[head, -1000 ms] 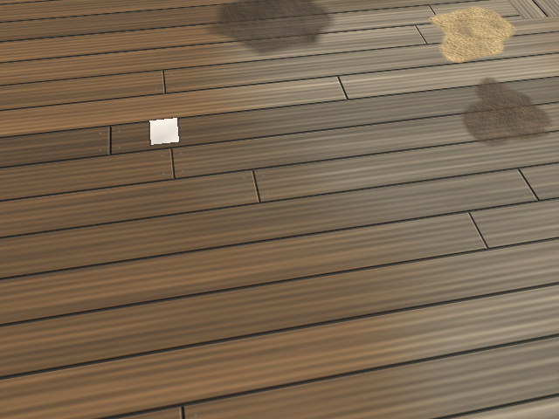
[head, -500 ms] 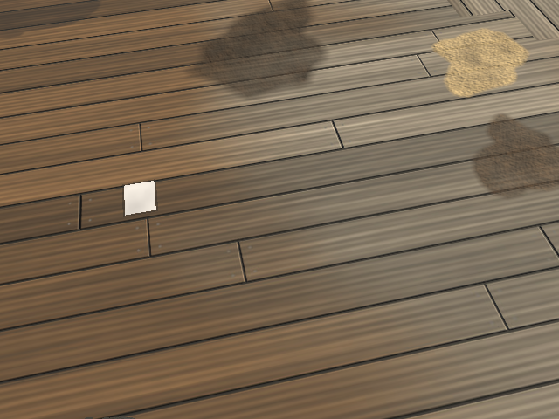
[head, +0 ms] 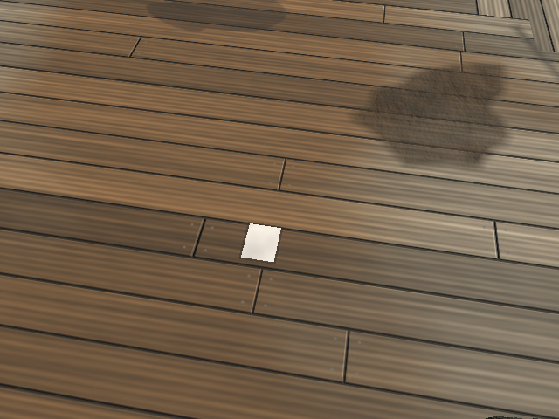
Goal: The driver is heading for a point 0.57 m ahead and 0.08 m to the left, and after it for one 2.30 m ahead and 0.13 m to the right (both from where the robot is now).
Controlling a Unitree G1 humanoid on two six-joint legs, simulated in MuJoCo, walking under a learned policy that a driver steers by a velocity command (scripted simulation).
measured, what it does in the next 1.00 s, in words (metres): walks ahead: right foot, then left foot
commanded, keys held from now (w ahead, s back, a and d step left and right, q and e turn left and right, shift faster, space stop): w+q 0.30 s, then w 0.28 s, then w+e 0.42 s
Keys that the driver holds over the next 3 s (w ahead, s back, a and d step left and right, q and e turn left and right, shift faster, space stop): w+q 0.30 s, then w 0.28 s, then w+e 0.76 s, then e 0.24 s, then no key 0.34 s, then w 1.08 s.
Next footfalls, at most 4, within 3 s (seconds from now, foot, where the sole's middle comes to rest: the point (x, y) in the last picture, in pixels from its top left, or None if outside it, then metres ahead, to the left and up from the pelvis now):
0.50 right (323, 407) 0.49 -0.06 -0.75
0.98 left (206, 331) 0.66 0.23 -0.75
1.48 right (318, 248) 0.93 -0.05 -0.75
1.92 left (243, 219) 1.02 0.17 -0.75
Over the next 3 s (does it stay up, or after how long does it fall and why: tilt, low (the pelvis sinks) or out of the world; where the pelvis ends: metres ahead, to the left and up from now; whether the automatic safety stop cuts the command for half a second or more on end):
stays up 1.33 -0.03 0.02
